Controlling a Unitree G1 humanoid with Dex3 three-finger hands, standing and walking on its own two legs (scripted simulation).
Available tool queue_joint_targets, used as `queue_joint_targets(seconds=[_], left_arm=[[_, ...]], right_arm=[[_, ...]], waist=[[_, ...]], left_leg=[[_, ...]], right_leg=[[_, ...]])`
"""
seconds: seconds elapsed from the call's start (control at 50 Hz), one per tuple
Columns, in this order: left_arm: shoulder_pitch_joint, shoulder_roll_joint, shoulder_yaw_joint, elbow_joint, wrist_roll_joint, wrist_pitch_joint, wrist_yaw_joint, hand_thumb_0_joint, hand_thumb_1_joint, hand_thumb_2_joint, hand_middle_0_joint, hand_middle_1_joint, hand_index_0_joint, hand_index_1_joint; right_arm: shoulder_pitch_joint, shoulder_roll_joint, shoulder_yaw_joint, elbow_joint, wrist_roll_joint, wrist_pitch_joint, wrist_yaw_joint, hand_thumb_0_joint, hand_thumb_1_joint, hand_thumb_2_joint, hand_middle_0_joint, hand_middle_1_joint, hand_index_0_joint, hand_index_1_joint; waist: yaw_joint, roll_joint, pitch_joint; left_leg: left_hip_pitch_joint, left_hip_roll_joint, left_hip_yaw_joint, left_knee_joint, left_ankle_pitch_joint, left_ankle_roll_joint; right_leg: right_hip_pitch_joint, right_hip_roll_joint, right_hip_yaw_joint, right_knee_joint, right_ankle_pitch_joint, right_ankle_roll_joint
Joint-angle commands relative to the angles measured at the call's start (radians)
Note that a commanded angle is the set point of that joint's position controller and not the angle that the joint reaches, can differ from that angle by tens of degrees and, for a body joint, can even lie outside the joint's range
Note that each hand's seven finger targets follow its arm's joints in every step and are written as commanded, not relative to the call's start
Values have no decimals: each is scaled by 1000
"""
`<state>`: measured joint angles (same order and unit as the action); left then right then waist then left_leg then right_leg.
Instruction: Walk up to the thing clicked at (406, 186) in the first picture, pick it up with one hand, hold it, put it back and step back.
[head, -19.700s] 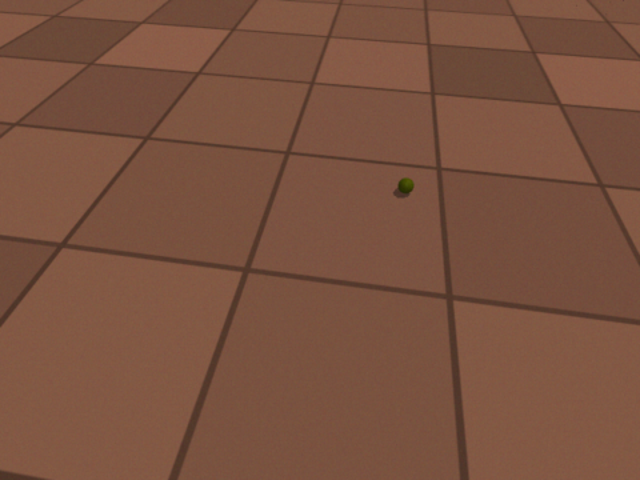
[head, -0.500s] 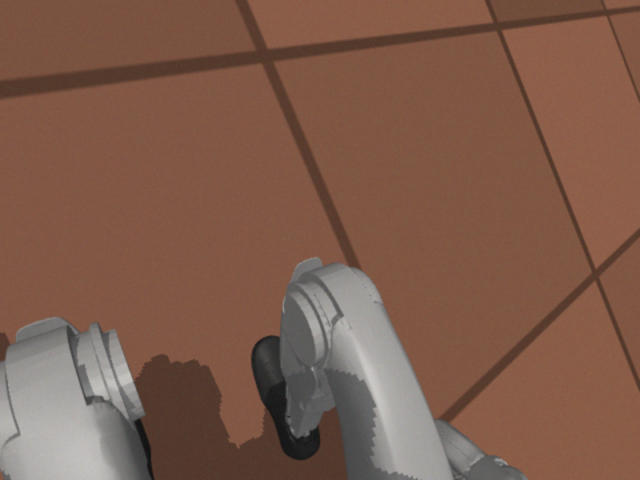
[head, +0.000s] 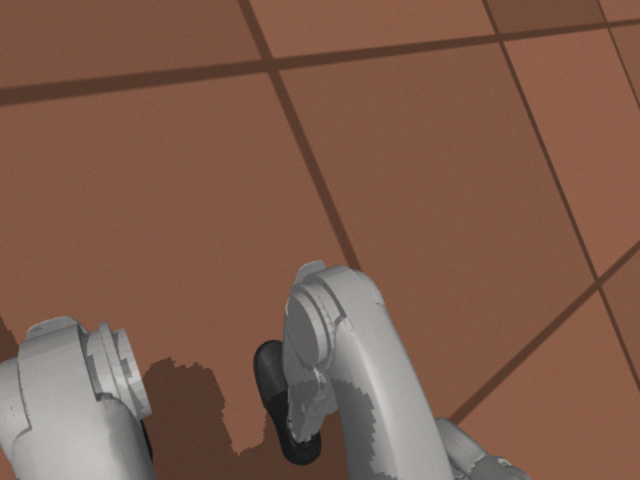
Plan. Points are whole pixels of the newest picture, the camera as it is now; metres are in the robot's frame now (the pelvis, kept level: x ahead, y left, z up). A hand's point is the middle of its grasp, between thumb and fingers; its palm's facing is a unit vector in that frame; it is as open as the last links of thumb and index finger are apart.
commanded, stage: settle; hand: left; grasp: from above
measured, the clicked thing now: out of the picture +0.40 +0.39 -0.25
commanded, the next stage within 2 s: lift in 0.68 s
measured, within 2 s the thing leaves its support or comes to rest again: leaves its support in 0.04 s
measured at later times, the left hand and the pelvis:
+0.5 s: hand out of the picture +0.38 +0.38 -0.14, palm faces -0.44 -0.15 -0.89, open 9.0 cm; pelvis +0.00 -0.01 +0.03, yaw +4 degrees
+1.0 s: hand out of the picture +0.38 +0.38 -0.08, palm faces -0.43 -0.15 -0.89, open 9.0 cm; pelvis -0.01 -0.01 +0.06, yaw +7 degrees
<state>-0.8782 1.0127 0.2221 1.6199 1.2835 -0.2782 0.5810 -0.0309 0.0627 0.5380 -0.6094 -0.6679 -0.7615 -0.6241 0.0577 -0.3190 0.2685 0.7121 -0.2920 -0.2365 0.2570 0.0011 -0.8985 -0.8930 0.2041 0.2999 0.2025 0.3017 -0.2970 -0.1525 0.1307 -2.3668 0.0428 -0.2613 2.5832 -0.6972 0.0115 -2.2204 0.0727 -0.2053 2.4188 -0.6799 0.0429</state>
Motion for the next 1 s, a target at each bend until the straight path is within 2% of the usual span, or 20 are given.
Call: queue_joint_targets(seconds=[0.0, 0.04, 0.08, 0.1, 0.14, 0.18, 0.2, 0.22, 0.32, 0.36, 0.46, 0.54, 0.56, 0.74, 0.76, 0.78, 0.8, 0.84, 0.9, 0.98], left_arm=[[-223, 314, 43, -228, -19, 3, 30, 0, 606, 743, -954, -732, -981, -706], [-220, 295, 52, -286, -35, 5, 16, 0, 602, 742, -949, -728, -975, -704], [-215, 237, 25, -354, -54, 8, -2, 0, 590, 724, -934, -732, -963, -705], [-212, 172, -20, -358, -68, 15, -16, 0, 604, 698, -936, -716, -969, -684], [-169, 218, 21, -368, -71, 31, -34, 0, 601, 681, -923, -723, -962, -684], [-147, 204, 30, -395, -72, 47, -59, 0, 632, 712, -941, -751, -983, -710], [-168, 158, -12, -410, -76, 53, -77, 0, 639, 730, -960, -738, -995, -705], [-190, 128, -27, -416, -81, 58, -89, 0, 639, 726, -964, -740, -998, -706], [-218, 126, -43, -410, -83, 71, -155, 0, 670, 764, -1000, -757, -1032, -727], [-221, 83, -66, -414, -100, 68, -182, 0, 696, 799, -1027, -779, -1055, -752], [-251, 97, -62, -452, -106, 43, -226, 0, 695, 805, -1031, -774, -1056, -751], [-260, 106, -62, -490, -99, 22, -242, 0, 702, 823, -1045, -783, -1067, -763], [-271, 122, -43, -503, -100, 18, -240, 0, 712, 848, -1057, -782, -1074, -767], [-286, 108, -52, -533, -84, 24, -238, 0, 713, 942, -1071, -798, -1072, -799], [-292, 104, -53, -538, -86, 29, -239, 0, 756, 862, -1143, -767, -1150, -762], [-265, 104, -44, -531, -92, 37, -241, 0, 676, 891, -1063, -710, -1070, -715], [-270, 106, -36, -550, -98, 43, -242, 0, 749, 813, -1128, -745, -1138, -735], [-252, 109, -33, -576, -107, 63, -253, 0, 686, 875, -1068, -743, -1070, -743], [-241, 88, -42, -603, -137, 89, -293, 0, 680, 851, -1052, -751, -1060, -744], [-201, 71, -45, -695, -159, 102, -349, 0, 703, 861, -1069, -758, -1079, -748]], right_arm=[[169, -330, -135, 0, 19, 5, -5, 0, -899, -899, 200, 300, 200, 300], [170, -323, -157, -2, 33, 7, -3, 0, -899, -899, 200, 299, 199, 299], [160, -305, -172, -16, 51, 11, -3, 0, -899, -899, 200, 299, 199, 299], [178, -294, -172, 5, 54, 14, -1, 0, -897, -898, 200, 299, 199, 299], [184, -303, -196, -5, 72, 23, -3, 0, -895, -897, 200, 299, 200, 299], [199, -301, -220, -1, 86, 37, -5, 0, -894, -897, 200, 300, 200, 300], [203, -283, -218, 12, 94, 46, -2, 0, -896, -897, 200, 300, 200, 300], [211, -280, -223, 9, 101, 52, -2, 0, -897, -897, 200, 300, 200, 300], [221, -268, -236, 1, 131, 84, -15, 0, -898, -898, 200, 300, 200, 300], [218, -248, -236, 6, 139, 97, -20, 0, -901, -899, 200, 300, 200, 300], [227, -242, -239, -7, 150, 122, -43, 0, -902, -899, 200, 300, 199, 300], [227, -235, -245, -13, 161, 140, -62, 0, -905, -900, 200, 300, 200, 300], [233, -246, -250, -12, 160, 142, -67, 0, -904, -900, 200, 300, 200, 300], [248, -228, -266, -16, 169, 167, -98, 0, -902, -898, 200, 300, 200, 300], [253, -222, -265, -11, 171, 169, -100, 0, -937, -912, 199, 300, 199, 300], [260, -223, -270, -10, 173, 169, -101, 0, -885, -892, 201, 300, 200, 300], [266, -223, -275, -14, 173, 169, -102, 0, -935, -911, 199, 300, 199, 300], [274, -217, -284, -13, 183, 175, -104, 0, -918, -906, 200, 300, 199, 300], [284, -215, -302, -13, 197, 182, -109, 0, -919, -907, 200, 300, 200, 300], [293, -205, -327, -26, 216, 198, -120, 0, -917, -906, 200, 300, 200, 300]], waist=[[4, 622, -687], [19, 624, -707], [41, 642, -767], [37, 628, -754], [68, 604, -785], [86, 619, -810], [88, 621, -813], [71, 589, -801], [76, 485, -765], [85, 468, -763], [78, 422, -766], [97, 456, -799], [102, 467, -801], [110, 485, -835], [110, 486, -844], [122, 481, -849], [124, 485, -873], [143, 496, -930], [141, 485, -931], [164, 472, -974]], left_leg=[[562, 19, 114, -276, 238, -17], [563, 19, 115, -284, 227, -16], [578, 18, 123, -293, 232, -13], [577, 12, 125, -305, 226, -14], [580, 10, 128, -308, 240, -10], [612, 7, 130, -332, 275, -15], [608, 6, 132, -344, 263, -14], [596, 5, 135, -339, 258, -8], [528, -5, 149, -354, 192, 11], [509, -10, 158, -368, 157, 14], [503, -18, 168, -376, 152, 19], [551, -17, 170, -400, 149, 12], [564, -20, 165, -410, 145, 9], [606, -22, 176, -456, 122, 10], [605, -23, 182, -458, 132, 10], [617, -25, 183, -469, 140, 10], [630, -25, 188, -475, 156, 11], [670, -26, 193, -493, 186, 11], [675, -30, 195, -518, 200, 15], [730, -29, 200, -556, 220, 17]], right_leg=[[279, 31, -65, -178, 275, -66], [268, 30, -58, -188, 264, -70], [289, 32, -40, -210, 263, -74], [265, 27, -48, -210, 262, -72], [265, 26, -38, -216, 267, -71], [266, 18, -33, -211, 288, -74], [256, 19, -27, -218, 275, -77], [261, 19, -22, -231, 280, -74], [267, 13, 3, -273, 226, -72], [276, 12, 14, -290, 189, -74], [298, 7, 25, -316, 172, -73], [291, 4, 33, -318, 165, -79], [272, -1, 24, -315, 162, -80], [261, -9, 34, -343, 147, -83], [276, -8, 40, -347, 154, -83], [287, -10, 41, -353, 161, -83], [301, -11, 40, -361, 176, -81], [329, -12, 46, -370, 202, -83], [335, -18, 52, -385, 217, -82], [378, -20, 68, -420, 224, -83]])
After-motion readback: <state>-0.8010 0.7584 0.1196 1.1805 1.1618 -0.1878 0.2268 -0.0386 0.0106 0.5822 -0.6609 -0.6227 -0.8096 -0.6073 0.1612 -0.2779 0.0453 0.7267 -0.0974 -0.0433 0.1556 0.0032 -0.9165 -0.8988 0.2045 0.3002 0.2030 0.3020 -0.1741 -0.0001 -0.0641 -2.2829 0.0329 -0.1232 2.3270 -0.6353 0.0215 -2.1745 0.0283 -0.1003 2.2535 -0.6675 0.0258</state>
